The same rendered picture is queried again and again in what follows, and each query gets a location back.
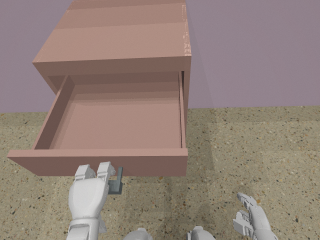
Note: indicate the handle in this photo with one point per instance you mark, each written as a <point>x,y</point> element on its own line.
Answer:
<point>115,186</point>

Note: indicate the left robot thigh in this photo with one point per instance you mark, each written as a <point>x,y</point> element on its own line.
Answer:
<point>138,235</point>

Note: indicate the right robot hand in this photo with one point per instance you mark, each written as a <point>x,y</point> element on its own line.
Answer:
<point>246,223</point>

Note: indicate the left robot shin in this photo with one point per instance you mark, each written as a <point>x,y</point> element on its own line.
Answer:
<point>141,229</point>

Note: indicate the right robot forearm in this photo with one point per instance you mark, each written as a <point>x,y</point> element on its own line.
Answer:
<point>263,234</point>

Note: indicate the cabinet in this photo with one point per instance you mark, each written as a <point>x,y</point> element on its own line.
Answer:
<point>118,36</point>

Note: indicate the left robot forearm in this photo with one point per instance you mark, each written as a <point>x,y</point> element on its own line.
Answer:
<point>83,228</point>

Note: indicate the drawer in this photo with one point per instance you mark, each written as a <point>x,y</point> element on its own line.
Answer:
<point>133,120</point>

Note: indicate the left robot hand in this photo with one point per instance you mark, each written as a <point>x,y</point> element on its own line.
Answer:
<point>88,194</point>

